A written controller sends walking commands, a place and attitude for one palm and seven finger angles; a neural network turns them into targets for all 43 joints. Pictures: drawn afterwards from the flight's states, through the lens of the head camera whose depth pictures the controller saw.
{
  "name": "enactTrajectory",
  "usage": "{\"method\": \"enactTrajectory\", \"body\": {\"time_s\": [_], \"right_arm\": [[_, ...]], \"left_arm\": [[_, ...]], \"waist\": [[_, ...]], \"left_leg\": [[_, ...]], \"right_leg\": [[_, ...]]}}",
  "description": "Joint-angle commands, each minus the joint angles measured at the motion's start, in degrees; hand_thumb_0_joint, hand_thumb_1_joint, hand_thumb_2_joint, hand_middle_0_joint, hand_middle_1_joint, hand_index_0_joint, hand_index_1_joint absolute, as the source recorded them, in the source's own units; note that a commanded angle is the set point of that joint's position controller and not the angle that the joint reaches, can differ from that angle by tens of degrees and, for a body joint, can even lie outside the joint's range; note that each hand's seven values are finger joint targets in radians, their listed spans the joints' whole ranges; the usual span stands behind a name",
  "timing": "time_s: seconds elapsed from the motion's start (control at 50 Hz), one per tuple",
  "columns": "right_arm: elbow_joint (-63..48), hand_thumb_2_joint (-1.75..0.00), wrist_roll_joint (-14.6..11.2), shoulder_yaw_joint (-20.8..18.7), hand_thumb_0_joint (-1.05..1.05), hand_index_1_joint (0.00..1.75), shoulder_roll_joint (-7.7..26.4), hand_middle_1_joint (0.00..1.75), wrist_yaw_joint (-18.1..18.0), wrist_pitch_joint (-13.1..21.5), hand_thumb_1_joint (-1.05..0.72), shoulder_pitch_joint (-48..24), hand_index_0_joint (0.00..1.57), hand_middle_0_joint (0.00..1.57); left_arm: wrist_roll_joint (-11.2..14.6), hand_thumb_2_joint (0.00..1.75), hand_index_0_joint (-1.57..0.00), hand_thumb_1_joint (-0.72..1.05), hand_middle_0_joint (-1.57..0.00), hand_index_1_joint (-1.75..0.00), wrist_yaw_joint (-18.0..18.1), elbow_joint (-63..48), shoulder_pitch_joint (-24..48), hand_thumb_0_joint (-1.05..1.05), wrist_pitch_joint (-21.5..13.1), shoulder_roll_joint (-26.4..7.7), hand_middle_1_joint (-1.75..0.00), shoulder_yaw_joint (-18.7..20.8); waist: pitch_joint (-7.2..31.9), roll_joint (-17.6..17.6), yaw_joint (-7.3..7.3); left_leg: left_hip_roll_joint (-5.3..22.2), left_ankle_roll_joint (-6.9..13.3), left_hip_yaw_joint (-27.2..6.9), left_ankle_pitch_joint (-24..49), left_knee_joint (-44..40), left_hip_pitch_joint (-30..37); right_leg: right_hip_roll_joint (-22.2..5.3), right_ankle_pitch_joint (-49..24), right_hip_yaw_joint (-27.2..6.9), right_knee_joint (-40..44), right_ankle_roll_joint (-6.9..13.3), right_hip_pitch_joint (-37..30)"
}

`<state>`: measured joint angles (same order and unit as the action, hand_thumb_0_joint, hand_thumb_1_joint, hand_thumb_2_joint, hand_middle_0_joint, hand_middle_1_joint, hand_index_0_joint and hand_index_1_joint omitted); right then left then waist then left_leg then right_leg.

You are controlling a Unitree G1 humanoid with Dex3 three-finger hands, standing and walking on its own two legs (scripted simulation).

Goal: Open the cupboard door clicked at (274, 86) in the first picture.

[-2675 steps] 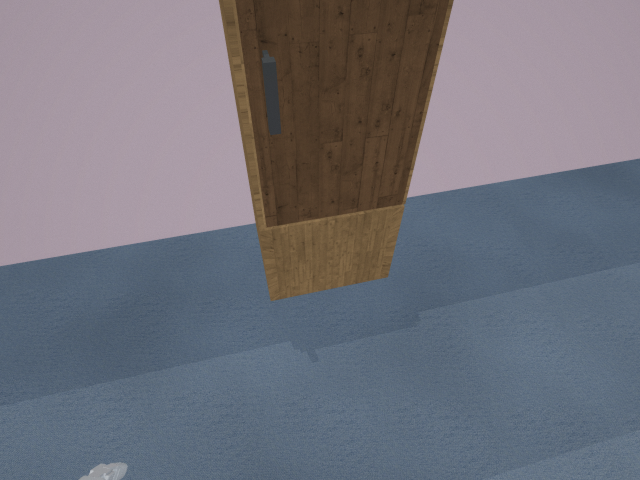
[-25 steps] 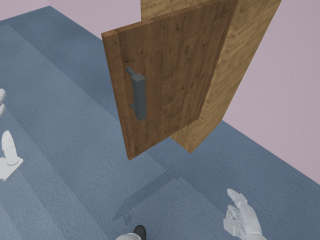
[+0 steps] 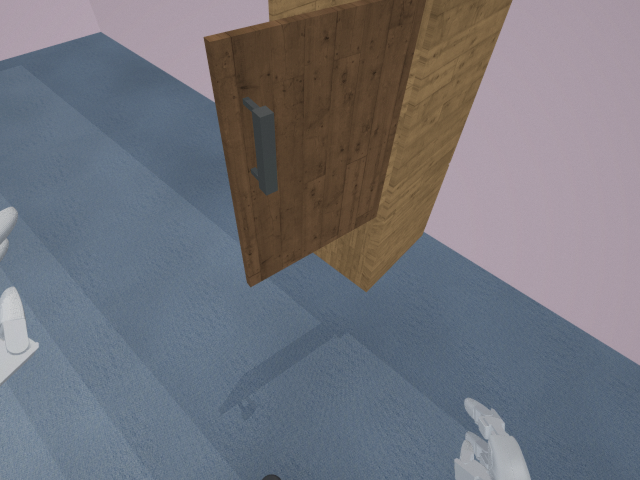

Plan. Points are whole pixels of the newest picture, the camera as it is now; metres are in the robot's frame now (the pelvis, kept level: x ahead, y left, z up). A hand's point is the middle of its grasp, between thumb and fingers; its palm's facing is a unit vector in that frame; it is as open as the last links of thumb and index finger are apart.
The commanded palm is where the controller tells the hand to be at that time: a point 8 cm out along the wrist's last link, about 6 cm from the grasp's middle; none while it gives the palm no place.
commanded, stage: stop stepping back and stand still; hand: left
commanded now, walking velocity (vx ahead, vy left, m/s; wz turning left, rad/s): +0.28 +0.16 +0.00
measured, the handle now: (259, 147) +0.60 +0.14 +0.08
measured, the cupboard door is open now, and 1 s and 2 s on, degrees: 79 79 79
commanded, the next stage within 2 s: let the arm hang, fingers relaxed in 0.54 s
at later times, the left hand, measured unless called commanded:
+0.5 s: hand out of the picture +0.15 +0.28 +0.16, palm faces +0.44 -0.77 -0.46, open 7.4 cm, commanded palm +0.09 +0.31 +0.18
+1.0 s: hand out of the picture -0.06 +0.20 -0.18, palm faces +0.08 -0.98 -0.18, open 7.0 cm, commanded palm none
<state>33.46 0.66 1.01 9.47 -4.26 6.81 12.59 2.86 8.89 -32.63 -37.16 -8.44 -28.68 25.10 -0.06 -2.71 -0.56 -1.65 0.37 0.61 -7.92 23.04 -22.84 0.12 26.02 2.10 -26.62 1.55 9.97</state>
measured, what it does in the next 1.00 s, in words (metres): steps on the spot: left foot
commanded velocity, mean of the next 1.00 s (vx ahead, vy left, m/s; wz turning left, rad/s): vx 0.06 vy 0.01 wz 0.00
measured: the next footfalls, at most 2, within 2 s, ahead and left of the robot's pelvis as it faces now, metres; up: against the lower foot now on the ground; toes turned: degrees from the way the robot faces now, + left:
left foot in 0.24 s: +0.01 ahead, +0.15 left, +0.00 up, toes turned +5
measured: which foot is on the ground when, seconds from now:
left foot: down 0.00-0.00, up 0.02-0.22, down 0.24-1.00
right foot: down 0.00-1.00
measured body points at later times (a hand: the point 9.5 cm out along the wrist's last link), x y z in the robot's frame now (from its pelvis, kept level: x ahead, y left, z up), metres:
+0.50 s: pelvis -0.05 +0.01 -0.01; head -0.05 +0.02 +0.44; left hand +0.12 +0.32 +0.19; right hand +0.11 -0.22 -0.09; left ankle -0.03 +0.14 -0.74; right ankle -0.05 -0.10 -0.74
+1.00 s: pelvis -0.07 +0.02 +0.00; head -0.04 +0.04 +0.45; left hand -0.07 +0.26 -0.16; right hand -0.01 -0.23 -0.15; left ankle -0.03 +0.14 -0.74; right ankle -0.05 -0.10 -0.74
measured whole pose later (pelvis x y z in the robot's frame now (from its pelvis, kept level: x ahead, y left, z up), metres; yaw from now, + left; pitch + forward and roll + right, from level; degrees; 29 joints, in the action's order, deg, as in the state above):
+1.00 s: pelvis -0.07 +0.02 +0.00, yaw +4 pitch -1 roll +0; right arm 58.3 1.8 -0.1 13.1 -0.2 -1.3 12.5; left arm -0.7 0.5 57.5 -15.4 2.4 -10.7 0.4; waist -4.5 -0.9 -0.2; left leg 0.9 0.2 1.0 -11.4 29.3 -16.8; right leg -2.3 14.2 5.0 -29.2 -0.2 13.8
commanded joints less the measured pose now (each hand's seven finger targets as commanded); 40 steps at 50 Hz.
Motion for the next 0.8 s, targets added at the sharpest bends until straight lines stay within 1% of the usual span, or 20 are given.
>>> {"method": "enactTrajectory", "body": {"time_s": [0.0, 0.02, 0.04, 0.08, 0.12, 0.16, 0.2, 0.22, 0.28, 0.34, 0.4, 0.46, 0.6, 0.62, 0.64, 0.66, 0.7, 0.74, 0.76, 0.78], "right_arm": [[-4.87, -0.9, 0.52, -3.02, 0.0, 0.3, 9.36, 0.3, -0.57, 1.69, -0.9, -5.97, 0.2, 0.2], [-3.35, -0.9, -0.25, -3.75, 0.0, 0.3, 9.68, 0.3, -0.63, 2.14, -0.9, -3.62, 0.2, 0.2], [-3.5, -0.9, -0.44, -3.82, 0.0, 0.3, 9.88, 0.3, -0.94, 2.28, -0.9, -4.13, 0.2, 0.2], [-3.56, -0.9, -0.43, -3.52, 0.0, 0.3, 9.89, 0.3, -1.64, 2.84, -0.9, -6.06, 0.2, 0.2], [-3.36, -0.9, 0.05, -3.05, 0.0, 0.3, 9.23, 0.3, -2.34, 3.69, -0.9, -5.96, 0.2, 0.2], [-3.34, -0.9, 0.21, -2.88, 0.0, 0.3, 9.17, 0.3, -2.43, 4.35, -0.9, -4.42, 0.2, 0.2], [-4.39, -0.9, -0.14, -3.37, 0.0, 0.3, 10.12, 0.3, -2.52, 4.79, -0.9, -3.89, 0.2, 0.2], [-5.21, -0.9, -0.38, -3.67, 0.0, 0.3, 10.77, 0.3, -2.38, 4.75, -0.9, -4.07, 0.2, 0.2], [-4.65, -0.9, -0.58, -3.16, 0.0, 0.3, 9.93, 0.3, -1.58, 4.63, -0.9, -3.97, 0.2, 0.2], [-4.93, -0.9, -0.82, -3.31, 0.0, 0.3, 10.04, 0.3, -1.09, 4.86, -0.9, -3.88, 0.2, 0.2], [-5.34, -0.9, -0.81, -3.38, 0.0, 0.3, 9.55, 0.3, -0.67, 5.0, -0.9, -3.99, 0.2, 0.2], [-5.15, -0.9, -0.55, -3.05, 0.0, 0.3, 8.9, 0.3, -0.35, 4.66, -0.9, -4.08, 0.2, 0.2], [-5.82, -0.9, -0.53, -2.72, 0.0, 0.3, 8.81, 0.3, -0.6, 4.41, -0.9, -5.36, 0.2, 0.2], [8.53, -0.9, -0.5, -6.49, 0.0, 0.3, 20.29, 0.3, 4.49, 4.51, -0.9, -6.61, 0.2, 0.2], [8.01, -0.9, -0.71, -6.02, 0.0, 0.3, 15.38, 0.3, 4.63, -0.13, -0.9, -3.18, 0.2, 0.2], [7.59, -0.9, -0.07, -4.91, 0.0, 0.3, 14.08, 0.3, 4.38, -1.68, -0.9, -3.76, 0.2, 0.2], [7.12, -0.9, 0.71, -3.78, 0.0, 0.3, 14.12, 0.3, 4.07, -3.14, -0.9, -4.71, 0.2, 0.2], [9.12, -0.9, 0.75, -3.91, 0.0, 0.3, 14.35, 0.3, 4.13, -3.98, -0.9, -4.83, 0.2, 0.2], [10.55, -0.9, 0.66, -3.98, 0.0, 0.3, 14.3, 0.3, 4.18, -4.6, -0.9, -4.71, 0.2, 0.2], [11.77, -0.9, 0.78, -3.98, 0.0, 0.3, 14.26, 0.3, 4.28, -5.28, -0.9, -4.45, 0.2, 0.2]], "left_arm": [[0.2, 0.9, -0.2, 0.9, -0.2, -0.3, 1.46, -9.51, 9.65, 0.0, -4.06, -8.99, -0.3, 7.56], [0.05, 0.9, -0.2, 0.9, -0.2, -0.3, 1.02, -5.73, 11.27, 0.0, -4.01, -5.76, -0.3, 5.05], [-0.38, 0.9, -0.2, 0.9, -0.2, -0.3, 0.75, -3.36, 11.95, 0.0, -3.91, -4.62, -0.3, 3.77], [-1.13, 0.9, -0.2, 0.9, -0.2, -0.3, 0.66, -2.51, 14.64, 0.0, -4.26, -4.94, -0.3, 2.77], [-2.13, 0.9, -0.2, 0.9, -0.2, -0.3, 1.21, -0.79, 12.98, 0.0, -4.77, -4.77, -0.3, 3.04], [-2.2, 0.9, -0.2, 0.9, -0.2, -0.3, 1.7, -2.48, 13.43, 0.0, -5.19, -4.6, -0.3, 3.29], [-1.86, 0.9, -0.2, 0.9, -0.2, -0.3, 1.78, -5.27, 13.01, 0.0, -6.07, -5.65, -0.3, 4.59], [-1.71, 0.9, -0.2, 0.9, -0.2, -0.3, 1.73, -6.5, 12.63, 0.0, -6.53, -5.82, -0.3, 5.2], [-1.77, 0.9, -0.2, 0.9, -0.2, -0.3, 0.86, -6.02, 10.39, 0.0, -6.85, -5.11, -0.3, 5.29], [-1.55, 0.9, -0.2, 0.9, -0.2, -0.3, 0.98, -4.68, 9.79, 0.0, -6.89, -4.64, -0.3, 5.57], [-0.96, 0.9, -0.2, 0.9, -0.2, -0.3, 0.7, -4.46, 8.13, 0.0, -7.07, -4.82, -0.3, 5.81], [-0.69, 0.9, -0.2, 0.9, -0.2, -0.3, 0.58, -4.1, 8.91, 0.0, -7.07, -4.7, -0.3, 5.65], [-0.98, 0.9, -0.2, 0.9, -0.2, -0.3, 0.37, -4.79, 10.01, 0.0, -7.24, -4.35, -0.3, 5.41], [-5.62, 0.9, -0.2, 0.9, -0.2, -0.3, -7.77, 39.99, 13.24, 0.0, 2.93, 5.8, -0.3, -18.47], [-4.86, 0.9, -0.2, 0.9, -0.2, -0.3, -8.69, 42.1, 12.66, 0.0, 7.7, 8.53, -0.3, -17.45], [-4.57, 0.9, -0.2, 0.9, -0.2, -0.3, -8.78, 44.26, 13.11, 0.0, 8.73, 10.53, -0.3, -18.57], [-4.81, 0.9, -0.2, 0.9, -0.2, -0.3, -8.85, 49.95, 15.41, 0.0, 8.61, 8.53, -0.3, -18.87], [-5.26, 0.9, -0.2, 0.9, -0.2, -0.3, -8.79, 57.38, 19.38, 0.0, 8.05, 5.76, -0.3, -19.07], [-5.18, 0.9, -0.2, 0.9, -0.2, -0.3, -8.75, 61.13, 21.77, 0.0, 7.9, 4.42, -0.3, -19.41], [-4.94, 0.9, -0.2, 0.9, -0.2, -0.3, -8.62, 64.66, 23.87, 0.0, 7.97, 3.58, -0.3, -19.84]], "waist": [[2.29, -8.13, 0.3], [2.84, -6.68, -0.99], [0.17, -5.19, -1.15], [-1.32, -4.24, -0.52], [-2.21, -2.3, 0.78], [-1.01, -1.01, 0.47], [1.09, 4.11, 0.52], [2.7, 6.57, 0.75], [1.07, 12.11, 0.1], [1.3, 6.96, 0.23], [3.06, 3.96, 0.07], [2.05, 1.97, -0.23], [2.42, 5.96, 0.35], [-0.34, 9.64, -2.4], [2.67, 10.31, -0.81], [3.91, 9.56, -0.05], [4.17, 0.67, 1.15], [4.56, -9.17, 0.96], [3.97, -11.45, 0.31], [2.74, -8.43, -0.44]], "left_leg": [[1.67, -1.77, -3.11, -10.46, 32.73, -3.57], [2.78, -1.8, -3.38, -11.0, 35.58, -3.49], [3.66, -1.5, -2.41, -9.41, 34.03, -2.52], [4.63, -0.31, -0.11, -10.86, 24.14, -0.51], [3.98, 1.16, 2.77, -13.12, 14.13, 3.62], [2.68, 1.73, 4.64, -11.65, 4.36, 8.62], [5.81, 3.03, 0.2, -7.96, -1.0, 11.5], [8.56, 3.99, -3.07, -0.83, -0.41, 12.41], [9.83, 4.03, -5.15, -2.95, -2.24, 6.91], [10.19, 3.81, -4.33, -4.5, -0.74, 4.39], [6.89, 2.11, -0.41, -4.74, 3.38, 5.6], [5.06, 1.15, 1.14, -6.44, 5.66, 7.29], [7.08, 1.08, -1.66, -0.34, -0.81, 8.88], [9.22, 2.46, -4.67, 9.41, 6.91, 3.23], [10.23, 2.66, -4.94, 10.6, 3.7, 3.18], [12.28, 4.3, -8.02, 5.17, 1.94, 0.48], [11.86, 5.28, -10.4, 4.2, 1.48, -0.7], [7.74, 2.89, -6.04, 2.66, 5.25, 2.02], [5.48, 2.14, -4.09, 1.0, 7.42, 4.78], [4.31, 1.68, -2.85, 0.25, 8.34, 7.12]], "right_leg": [[-21.66, 6.55, -24.02, 21.16, 9.94, 11.3], [-19.37, 8.97, -19.79, 19.07, 7.9, 11.79], [-16.64, 7.07, -15.79, 17.72, 6.21, 13.63], [-15.3, 4.89, -11.31, 15.66, 5.17, 11.99], [-14.8, 4.49, -12.19, 14.05, 5.78, 10.75], [-12.09, 3.5, -11.08, 10.84, 4.5, 8.83], [-7.69, -6.44, -7.78, 2.6, 1.73, 5.36], [-4.93, -13.32, -5.32, -1.38, 0.27, 4.21], [-2.04, -12.13, -0.84, -4.61, -1.17, 3.73], [-1.63, -13.86, -1.13, -3.39, -1.02, 1.18], [-4.2, -17.07, -5.79, -0.08, 0.37, 1.12], [-6.37, -13.35, -8.36, 3.97, 1.17, 4.65], [-3.07, -18.36, -3.56, 2.49, -1.17, 1.86], [-6.31, -24.13, -0.28, -7.82, -0.52, 8.42], [-4.51, -16.65, -0.68, -8.94, -1.03, 7.44], [-3.4, -8.24, -0.09, -10.98, -1.3, 7.01], [-3.2, -9.4, -1.2, -8.05, -0.88, 3.56], [-6.61, -16.62, -3.59, -1.54, 0.71, 2.24], [-8.79, -16.78, -5.46, 1.35, 2.07, 4.66], [-10.06, -15.41, -6.07, 2.8, 3.44, 7.2]]}}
